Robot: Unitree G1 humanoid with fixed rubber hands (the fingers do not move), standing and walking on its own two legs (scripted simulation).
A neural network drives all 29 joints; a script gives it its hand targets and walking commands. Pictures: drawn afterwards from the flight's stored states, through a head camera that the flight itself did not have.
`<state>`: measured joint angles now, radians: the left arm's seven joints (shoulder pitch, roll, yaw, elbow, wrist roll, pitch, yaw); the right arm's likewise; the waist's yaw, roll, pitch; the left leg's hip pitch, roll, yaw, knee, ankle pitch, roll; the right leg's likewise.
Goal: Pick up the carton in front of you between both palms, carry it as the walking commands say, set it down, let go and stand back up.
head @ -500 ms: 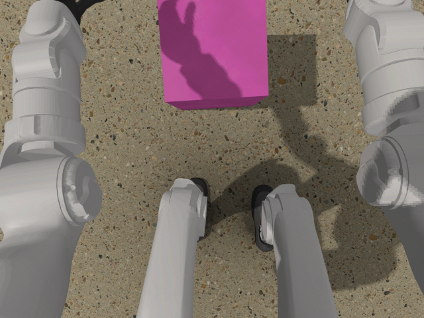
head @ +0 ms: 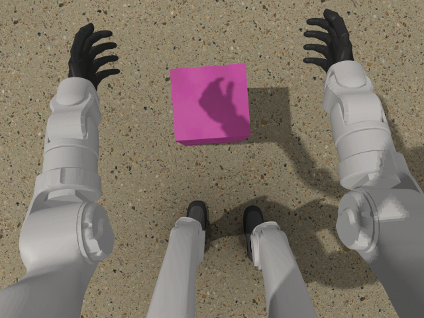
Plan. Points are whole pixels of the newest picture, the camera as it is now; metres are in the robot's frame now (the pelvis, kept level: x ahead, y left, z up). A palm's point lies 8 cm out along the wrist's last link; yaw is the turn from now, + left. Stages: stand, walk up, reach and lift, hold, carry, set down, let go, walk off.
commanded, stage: let go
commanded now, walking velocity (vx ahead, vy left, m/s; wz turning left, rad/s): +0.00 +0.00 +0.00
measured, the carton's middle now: (210, 110) +0.52 +0.06 -0.53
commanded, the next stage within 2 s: stand in 1.24 s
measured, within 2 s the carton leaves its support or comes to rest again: neither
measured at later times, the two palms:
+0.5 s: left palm (41, 199) +0.31 +0.25 +0.00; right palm (417, 179) +0.35 -0.20 -0.01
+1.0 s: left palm (34, 283) +0.24 +0.22 +0.05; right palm out of the picture +0.25 -0.25 +0.05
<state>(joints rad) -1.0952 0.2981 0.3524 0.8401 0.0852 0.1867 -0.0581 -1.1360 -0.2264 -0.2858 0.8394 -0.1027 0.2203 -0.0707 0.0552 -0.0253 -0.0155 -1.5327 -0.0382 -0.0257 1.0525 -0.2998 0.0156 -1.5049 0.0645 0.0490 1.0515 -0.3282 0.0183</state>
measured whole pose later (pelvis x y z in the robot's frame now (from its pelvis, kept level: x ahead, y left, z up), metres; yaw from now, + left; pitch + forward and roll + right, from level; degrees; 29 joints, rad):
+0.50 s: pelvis +0.05 +0.00 +0.09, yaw +1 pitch +23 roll +0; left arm -0.16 0.20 0.14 0.58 0.01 0.01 -0.08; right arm -0.21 -0.16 -0.14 0.59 -0.06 0.03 0.00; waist 0.04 0.01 -0.05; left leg -0.80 -0.05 -0.04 0.65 -0.25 0.02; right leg -0.77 0.04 0.06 0.66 -0.28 0.00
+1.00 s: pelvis +0.08 -0.02 +0.12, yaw +2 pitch -3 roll +0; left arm 0.22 0.21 0.05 0.42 0.01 0.12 -0.08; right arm 0.23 -0.22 -0.03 0.43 0.00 0.12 0.07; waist 0.00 -0.01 0.09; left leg -0.12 -0.03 -0.06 0.44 -0.26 0.00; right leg -0.10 0.05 0.05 0.45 -0.29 -0.03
